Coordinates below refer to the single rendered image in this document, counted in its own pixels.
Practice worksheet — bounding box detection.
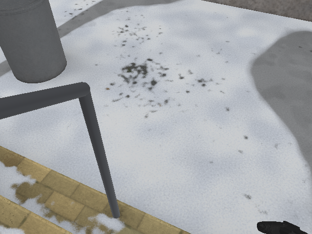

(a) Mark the right robot hand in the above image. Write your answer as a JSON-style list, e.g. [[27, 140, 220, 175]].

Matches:
[[256, 220, 308, 234]]

